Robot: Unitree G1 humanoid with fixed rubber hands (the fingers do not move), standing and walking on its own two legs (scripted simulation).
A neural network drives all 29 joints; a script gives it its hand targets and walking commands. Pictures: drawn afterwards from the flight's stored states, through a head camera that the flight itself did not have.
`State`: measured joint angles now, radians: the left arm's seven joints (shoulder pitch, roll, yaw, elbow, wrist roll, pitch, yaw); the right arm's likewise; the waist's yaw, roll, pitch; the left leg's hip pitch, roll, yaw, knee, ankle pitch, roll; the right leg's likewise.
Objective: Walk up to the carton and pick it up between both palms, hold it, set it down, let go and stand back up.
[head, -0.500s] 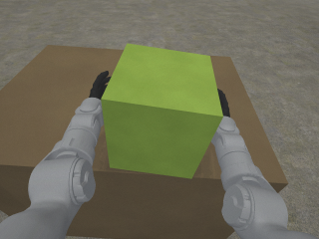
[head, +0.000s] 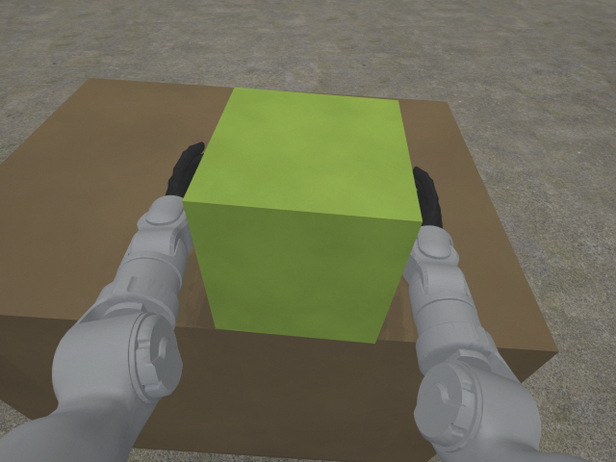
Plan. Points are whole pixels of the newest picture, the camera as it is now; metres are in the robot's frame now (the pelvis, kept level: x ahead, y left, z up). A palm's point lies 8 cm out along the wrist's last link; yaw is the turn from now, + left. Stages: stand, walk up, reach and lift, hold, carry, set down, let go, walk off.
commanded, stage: set down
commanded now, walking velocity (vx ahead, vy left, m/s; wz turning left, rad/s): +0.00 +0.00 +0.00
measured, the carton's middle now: (305, 216) +0.44 +0.00 +0.10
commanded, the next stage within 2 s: none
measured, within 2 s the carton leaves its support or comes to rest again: neither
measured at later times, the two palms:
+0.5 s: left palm (188, 201) +0.44 +0.16 +0.13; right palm (425, 235) +0.40 -0.16 +0.10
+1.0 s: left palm (166, 265) +0.37 +0.19 +0.08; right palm (444, 283) +0.34 -0.18 +0.08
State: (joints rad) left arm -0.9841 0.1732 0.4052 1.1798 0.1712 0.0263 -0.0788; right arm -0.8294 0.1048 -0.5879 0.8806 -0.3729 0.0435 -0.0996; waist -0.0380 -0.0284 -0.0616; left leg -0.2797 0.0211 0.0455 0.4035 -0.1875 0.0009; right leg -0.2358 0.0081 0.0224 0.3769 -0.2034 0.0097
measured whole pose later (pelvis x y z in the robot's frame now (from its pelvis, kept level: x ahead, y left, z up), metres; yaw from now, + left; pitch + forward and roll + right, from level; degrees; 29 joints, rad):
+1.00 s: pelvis -0.01 +0.00 +0.00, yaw +0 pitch +3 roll -1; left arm -0.52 0.20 0.10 0.55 -0.06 0.29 0.02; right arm -0.46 -0.07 -0.07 0.60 0.22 0.06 -0.24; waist -0.04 -0.03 -0.03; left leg -0.28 0.02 0.05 0.40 -0.17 0.00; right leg -0.24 0.01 0.02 0.38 -0.19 0.01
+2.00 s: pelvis -0.04 +0.00 +0.00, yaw +0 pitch +0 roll -1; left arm 0.03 0.23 0.10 -0.08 -0.16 0.46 0.01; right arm 0.17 -0.08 -0.07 -0.19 0.24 0.33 -0.21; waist -0.04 -0.03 -0.02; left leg -0.28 0.02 0.05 0.40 -0.13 0.01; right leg -0.24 0.01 0.02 0.38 -0.15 0.01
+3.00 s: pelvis -0.01 +0.00 +0.00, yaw +0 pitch +3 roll +0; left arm 0.32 0.24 0.05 0.03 -0.16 0.28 0.01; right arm 0.35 -0.08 -0.04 -0.02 0.18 0.16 -0.07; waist -0.04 -0.03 0.01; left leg -0.27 0.02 0.05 0.39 -0.16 0.00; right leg -0.24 0.01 0.02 0.38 -0.19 0.01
